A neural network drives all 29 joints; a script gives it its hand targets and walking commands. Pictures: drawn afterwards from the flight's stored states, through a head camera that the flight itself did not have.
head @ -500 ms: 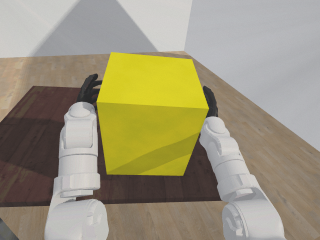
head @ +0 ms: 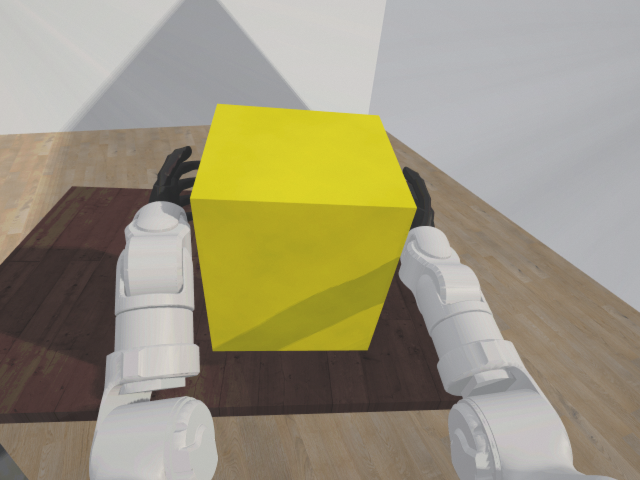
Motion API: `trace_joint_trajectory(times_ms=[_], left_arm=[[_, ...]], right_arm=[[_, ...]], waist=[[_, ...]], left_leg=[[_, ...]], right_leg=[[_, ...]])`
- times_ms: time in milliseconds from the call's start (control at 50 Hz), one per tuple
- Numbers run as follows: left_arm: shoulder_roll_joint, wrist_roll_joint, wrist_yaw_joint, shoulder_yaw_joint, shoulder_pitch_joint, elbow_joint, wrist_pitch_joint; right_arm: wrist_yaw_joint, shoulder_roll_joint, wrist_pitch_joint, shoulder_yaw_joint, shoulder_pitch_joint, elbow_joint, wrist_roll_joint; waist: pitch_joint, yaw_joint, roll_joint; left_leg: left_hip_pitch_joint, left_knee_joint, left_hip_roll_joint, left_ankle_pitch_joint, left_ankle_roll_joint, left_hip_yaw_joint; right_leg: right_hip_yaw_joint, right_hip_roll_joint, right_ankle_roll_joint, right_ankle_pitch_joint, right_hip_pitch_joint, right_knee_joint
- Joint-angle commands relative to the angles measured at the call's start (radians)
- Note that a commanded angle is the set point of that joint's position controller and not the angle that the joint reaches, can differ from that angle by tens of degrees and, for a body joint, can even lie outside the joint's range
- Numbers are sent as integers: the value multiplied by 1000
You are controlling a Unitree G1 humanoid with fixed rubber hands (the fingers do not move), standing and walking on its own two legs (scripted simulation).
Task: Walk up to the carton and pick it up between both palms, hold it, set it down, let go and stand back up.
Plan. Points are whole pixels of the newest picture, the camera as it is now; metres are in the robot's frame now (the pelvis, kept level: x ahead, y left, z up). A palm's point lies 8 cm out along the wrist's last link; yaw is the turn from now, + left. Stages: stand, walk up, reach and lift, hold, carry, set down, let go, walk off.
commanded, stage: hold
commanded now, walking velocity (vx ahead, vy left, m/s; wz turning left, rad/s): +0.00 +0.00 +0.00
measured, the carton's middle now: (296, 233) +0.40 -0.01 +0.18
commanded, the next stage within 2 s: none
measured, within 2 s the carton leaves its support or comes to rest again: neither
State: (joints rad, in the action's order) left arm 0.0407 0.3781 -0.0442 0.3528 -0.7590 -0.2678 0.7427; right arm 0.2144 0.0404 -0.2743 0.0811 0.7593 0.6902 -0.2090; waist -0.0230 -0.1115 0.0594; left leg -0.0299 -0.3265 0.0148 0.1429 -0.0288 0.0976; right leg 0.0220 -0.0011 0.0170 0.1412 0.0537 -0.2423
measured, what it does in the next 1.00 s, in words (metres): stands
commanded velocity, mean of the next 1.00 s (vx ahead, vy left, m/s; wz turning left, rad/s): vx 0.00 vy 0.00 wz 0.00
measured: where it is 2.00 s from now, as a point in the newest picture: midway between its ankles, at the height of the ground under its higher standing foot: outside the picture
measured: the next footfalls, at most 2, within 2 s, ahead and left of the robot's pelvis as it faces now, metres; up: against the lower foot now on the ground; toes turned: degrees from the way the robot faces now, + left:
none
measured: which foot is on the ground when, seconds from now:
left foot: down 0.00-1.00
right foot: down 0.00-1.00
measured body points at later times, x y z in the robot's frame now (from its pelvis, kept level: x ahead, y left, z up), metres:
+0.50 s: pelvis +0.00 +0.00 +0.00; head -0.07 +0.03 +0.44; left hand +0.38 +0.14 +0.24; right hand +0.37 -0.16 +0.22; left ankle +0.04 +0.14 -0.75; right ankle +0.01 -0.13 -0.75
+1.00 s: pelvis +0.00 +0.00 +0.00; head -0.07 +0.03 +0.44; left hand +0.39 +0.14 +0.24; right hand +0.38 -0.16 +0.22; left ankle +0.04 +0.14 -0.75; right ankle +0.01 -0.13 -0.75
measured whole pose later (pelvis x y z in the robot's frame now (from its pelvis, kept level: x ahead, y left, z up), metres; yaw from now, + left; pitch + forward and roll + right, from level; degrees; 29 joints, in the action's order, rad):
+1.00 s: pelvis +0.00 +0.00 +0.00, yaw +0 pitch -9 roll -1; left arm 0.03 0.38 -0.04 0.35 -0.78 -0.24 0.79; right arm 0.22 0.06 -0.36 0.07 0.80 0.67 -0.23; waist -0.03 -0.11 0.06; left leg -0.03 -0.33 0.01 0.14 -0.03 0.10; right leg 0.02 0.00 0.02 0.14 0.05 -0.24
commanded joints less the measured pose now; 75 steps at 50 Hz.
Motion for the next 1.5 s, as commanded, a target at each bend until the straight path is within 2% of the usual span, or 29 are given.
trace_joint_trajectory(times_ms=[0,20,60,80,140,180,240,280,300,420,500,540,560,720,740,800,820,900,1020,1080,1240,1280,1300,1320,1380,1400,1480], left_arm=[[560,-168,-104,-487,-649,145,-54],[566,-174,-103,-496,-650,153,-52],[563,-169,-103,-486,-658,132,-47],[569,-171,-103,-493,-666,147,-47],[575,-180,-98,-503,-679,161,-42],[578,-182,-100,-506,-667,153,-37],[564,-175,-104,-492,-668,147,-28],[559,-170,-107,-482,-680,130,-26],[563,-177,-107,-485,-692,151,-29],[556,-169,-112,-461,-690,100,-26],[564,-182,-110,-478,-691,135,-28],[560,-186,-111,-480,-702,133,-29],[556,-183,-110,-476,-696,122,-29],[554,-177,-112,-466,-694,113,-26],[555,-175,-114,-465,-691,101,-25],[555,-171,-116,-458,-686,105,-20],[554,-173,-115,-454,-701,96,-24],[564,-185,-114,-468,-698,115,-25],[561,-178,-116,-457,-695,90,-23],[558,-184,-114,-472,-684,120,-22],[553,-176,-116,-458,-670,95,-16],[559,-188,-114,-473,-679,127,-19],[550,-176,-117,-454,-670,95,-14],[559,-185,-117,-470,-686,131,-18],[560,-188,-115,-476,-692,131,-21],[563,-188,-115,-472,-694,139,-20],[552,-183,-118,-462,-673,108,-13]], right_arm=[[-107,-549,3,-425,890,-390,-118],[-105,-554,0,-430,893,-397,-124],[-102,-564,-7,-433,920,-405,-131],[-103,-564,-11,-431,912,-398,-131],[-105,-568,-17,-435,925,-414,-139],[-102,-566,-25,-431,918,-414,-138],[-99,-566,-36,-433,918,-408,-146],[-98,-564,-47,-421,911,-378,-137],[-100,-577,-45,-426,927,-403,-145],[-106,-573,-54,-404,935,-374,-130],[-100,-580,-55,-421,936,-404,-148],[-99,-578,-57,-421,936,-403,-149],[-99,-582,-58,-423,939,-404,-148],[-97,-578,-63,-414,944,-404,-145],[-97,-578,-64,-407,942,-395,-140],[-99,-579,-65,-410,951,-401,-147],[-101,-573,-66,-399,945,-380,-140],[-100,-580,-62,-409,960,-416,-149],[-97,-580,-67,-407,963,-408,-147],[-96,-578,-66,-417,950,-424,-156],[-92,-575,-76,-405,950,-421,-155],[-91,-581,-73,-425,956,-446,-170],[-89,-571,-80,-420,955,-427,-164],[-89,-585,-78,-421,951,-442,-162],[-88,-583,-81,-415,942,-426,-160],[-88,-585,-81,-421,944,-437,-165],[-87,-577,-87,-413,944,-426,-163]], waist=[[-309,40,-105],[-324,33,-105],[-302,45,-103],[-318,38,-107],[-325,44,-118],[-328,35,-107],[-312,42,-109],[-284,34,-105],[-307,43,-105],[-285,44,-98],[-327,43,-106],[-320,33,-105],[-322,45,-102],[-310,43,-104],[-302,35,-101],[-306,48,-104],[-289,40,-105],[-334,43,-101],[-311,46,-102],[-342,41,-101],[-314,44,-105],[-348,43,-103],[-308,43,-96],[-338,41,-100],[-336,32,-108],[-342,40,-111],[-316,36,-101]], left_leg=[[119,18,-63,-195,1,-141],[127,12,-65,-214,-1,-141],[107,17,-66,-189,3,-140],[116,17,-65,-189,2,-141],[100,21,-64,-171,2,-138],[105,22,-62,-180,3,-136],[102,23,-64,-173,3,-139],[85,33,-64,-138,5,-137],[80,34,-62,-138,7,-136],[49,52,-61,-83,16,-140],[71,36,-63,-141,9,-138],[74,35,-64,-142,7,-138],[68,34,-66,-137,11,-139],[59,43,-62,-123,14,-137],[58,45,-63,-114,12,-138],[49,48,-63,-113,16,-139],[36,53,-62,-85,15,-138],[48,45,-60,-122,15,-137],[45,48,-63,-98,16,-137],[67,37,-63,-147,11,-138],[48,43,-65,-116,13,-139],[73,31,-65,-166,8,-137],[60,36,-68,-145,12,-137],[68,37,-66,-153,12,-137],[71,34,-65,-151,6,-136],[65,34,-63,-154,7,-133],[60,41,-66,-139,10,-134]], right_leg=[[61,86,21,-73,34,-2],[61,86,21,-88,41,-5],[58,84,21,-65,34,0],[59,85,21,-62,34,-2],[60,88,20,-47,28,-8],[58,88,18,-60,35,-6],[56,87,19,-51,35,-3],[55,86,20,-20,22,0],[56,85,20,-21,28,-4],[52,83,20,20,19,-1],[54,85,20,-29,38,-9],[54,84,22,-26,29,-7],[51,83,22,-22,27,-6],[51,84,21,-11,29,-3],[49,83,22,-3,25,-2],[49,83,22,-5,32,-7],[51,82,21,18,23,-5],[51,84,20,-17,39,-10],[49,82,21,12,22,-4],[48,84,20,-29,40,-8],[44,80,21,-8,32,-3],[42,84,22,-49,41,-9],[43,82,24,-26,32,-2],[44,84,24,-35,44,-6],[44,84,23,-33,36,-7],[48,86,24,-39,39,-11],[46,84,23,-22,29,-3]])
